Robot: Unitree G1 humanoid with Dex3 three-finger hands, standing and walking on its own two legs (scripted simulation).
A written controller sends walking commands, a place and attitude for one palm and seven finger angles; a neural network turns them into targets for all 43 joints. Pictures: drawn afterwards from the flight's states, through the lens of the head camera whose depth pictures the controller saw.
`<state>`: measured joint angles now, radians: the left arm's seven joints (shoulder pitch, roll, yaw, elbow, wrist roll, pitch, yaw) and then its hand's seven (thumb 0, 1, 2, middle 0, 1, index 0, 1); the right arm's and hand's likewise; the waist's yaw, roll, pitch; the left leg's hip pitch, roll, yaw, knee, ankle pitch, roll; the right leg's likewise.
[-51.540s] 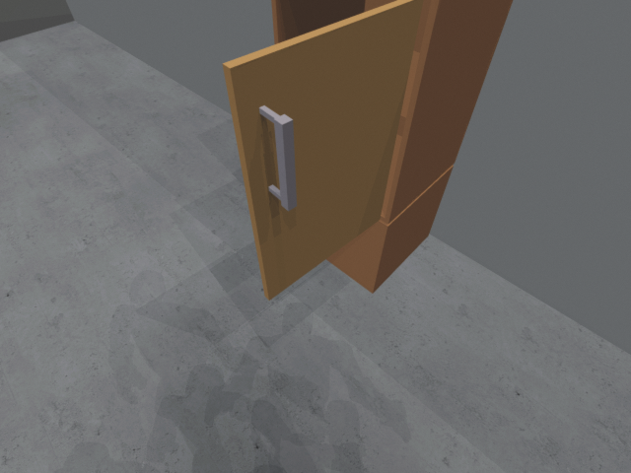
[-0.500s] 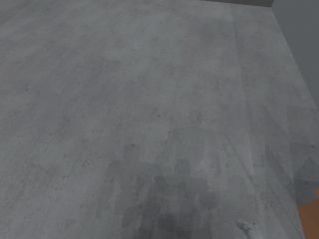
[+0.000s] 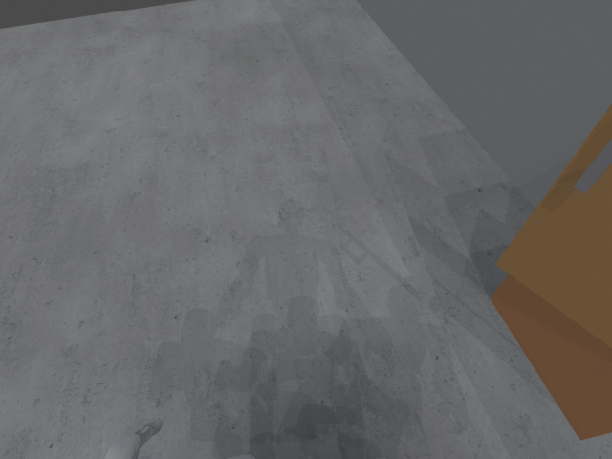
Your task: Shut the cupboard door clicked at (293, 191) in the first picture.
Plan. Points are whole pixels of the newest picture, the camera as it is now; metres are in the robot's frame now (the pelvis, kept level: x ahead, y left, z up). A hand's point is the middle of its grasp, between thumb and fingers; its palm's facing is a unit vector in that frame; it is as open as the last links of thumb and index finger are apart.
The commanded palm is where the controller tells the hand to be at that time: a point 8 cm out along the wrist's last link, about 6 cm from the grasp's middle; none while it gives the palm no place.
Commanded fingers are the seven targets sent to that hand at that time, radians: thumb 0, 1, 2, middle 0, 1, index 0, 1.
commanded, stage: turn to face it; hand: left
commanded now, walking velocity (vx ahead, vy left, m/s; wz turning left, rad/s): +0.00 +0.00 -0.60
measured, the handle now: out of the picture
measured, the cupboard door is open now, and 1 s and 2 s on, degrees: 25 25 25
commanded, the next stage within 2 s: take the last steps up to it in 1.34 s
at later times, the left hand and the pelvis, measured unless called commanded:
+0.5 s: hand (165, 449) +0.15 +0.23 -0.16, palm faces -0.23 -0.95 -0.20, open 7.3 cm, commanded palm none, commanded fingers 0.00 0.90 0.90 -0.20 -0.30 -0.20 -0.30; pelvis +0.02 +0.04 +0.02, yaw -17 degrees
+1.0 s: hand (238, 409) +0.20 +0.12 -0.13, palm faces -0.52 -0.81 -0.27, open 7.3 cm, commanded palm none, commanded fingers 0.00 0.90 0.90 -0.20 -0.30 -0.20 -0.30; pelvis +0.02 +0.00 +0.02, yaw -33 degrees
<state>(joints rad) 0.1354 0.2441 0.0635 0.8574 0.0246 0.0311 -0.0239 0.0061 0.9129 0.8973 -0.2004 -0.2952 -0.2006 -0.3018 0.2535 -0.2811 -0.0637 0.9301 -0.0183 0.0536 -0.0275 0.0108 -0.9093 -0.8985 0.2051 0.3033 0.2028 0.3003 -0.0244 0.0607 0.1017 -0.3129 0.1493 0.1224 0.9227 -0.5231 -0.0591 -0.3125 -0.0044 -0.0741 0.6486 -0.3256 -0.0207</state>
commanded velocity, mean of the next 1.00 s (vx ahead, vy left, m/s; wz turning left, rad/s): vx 0.00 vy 0.00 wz -0.56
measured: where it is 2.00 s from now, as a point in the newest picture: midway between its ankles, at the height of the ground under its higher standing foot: outside the picture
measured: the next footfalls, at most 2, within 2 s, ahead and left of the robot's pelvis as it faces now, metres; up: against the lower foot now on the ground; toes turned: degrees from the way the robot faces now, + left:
left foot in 0.36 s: +0.09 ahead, +0.14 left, +0.00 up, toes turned -9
right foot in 0.80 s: -0.01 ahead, -0.10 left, +0.00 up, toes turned -33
